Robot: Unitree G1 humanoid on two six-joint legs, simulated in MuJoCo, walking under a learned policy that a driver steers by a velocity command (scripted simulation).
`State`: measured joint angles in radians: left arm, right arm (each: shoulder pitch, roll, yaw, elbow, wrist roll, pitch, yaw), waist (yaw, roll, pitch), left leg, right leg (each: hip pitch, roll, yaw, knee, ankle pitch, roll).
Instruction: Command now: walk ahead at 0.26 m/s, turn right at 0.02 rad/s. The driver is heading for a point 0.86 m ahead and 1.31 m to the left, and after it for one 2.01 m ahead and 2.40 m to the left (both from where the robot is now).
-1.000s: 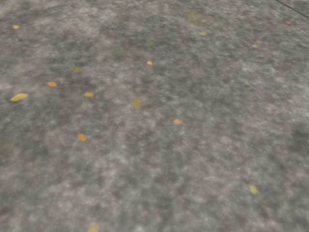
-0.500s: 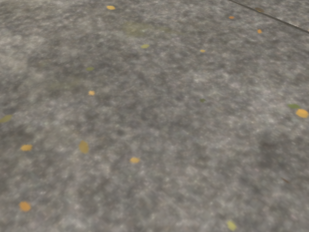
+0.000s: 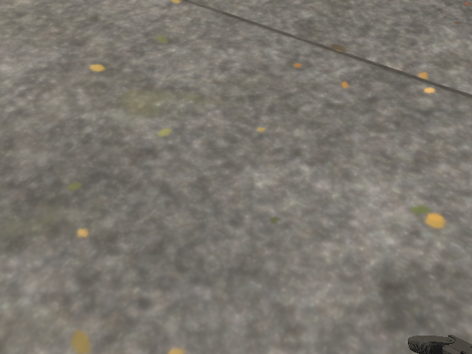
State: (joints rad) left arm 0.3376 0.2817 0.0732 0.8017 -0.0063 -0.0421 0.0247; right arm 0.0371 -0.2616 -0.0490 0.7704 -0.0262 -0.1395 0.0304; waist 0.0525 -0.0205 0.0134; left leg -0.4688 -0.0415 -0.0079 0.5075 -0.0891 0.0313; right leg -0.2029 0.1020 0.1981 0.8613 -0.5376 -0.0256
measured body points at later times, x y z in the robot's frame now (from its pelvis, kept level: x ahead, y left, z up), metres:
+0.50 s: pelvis +0.09 -0.02 +0.02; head +0.12 -0.03 +0.46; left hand +0.18 +0.28 -0.07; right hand +0.28 -0.27 -0.10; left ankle +0.07 +0.10 -0.67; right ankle +0.13 -0.12 -0.72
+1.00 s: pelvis +0.07 +0.03 +0.02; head +0.09 +0.08 +0.46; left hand +0.04 +0.36 -0.10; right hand +0.35 -0.13 -0.06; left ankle +0.04 +0.12 -0.72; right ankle +0.13 -0.11 -0.64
